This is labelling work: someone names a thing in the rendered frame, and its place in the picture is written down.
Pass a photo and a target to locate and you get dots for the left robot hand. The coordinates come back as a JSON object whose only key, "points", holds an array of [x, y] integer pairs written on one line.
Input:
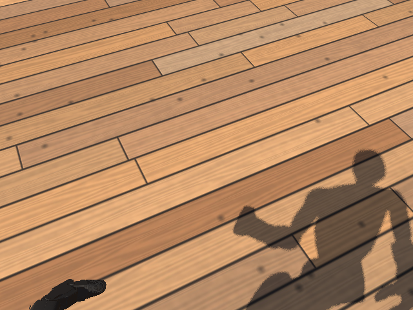
{"points": [[68, 293]]}

